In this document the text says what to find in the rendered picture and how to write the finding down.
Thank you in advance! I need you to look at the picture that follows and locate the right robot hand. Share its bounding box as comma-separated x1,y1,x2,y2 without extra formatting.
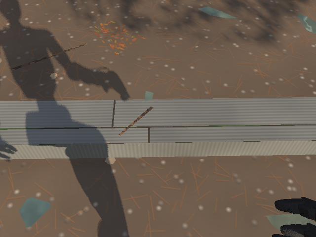
272,197,316,237

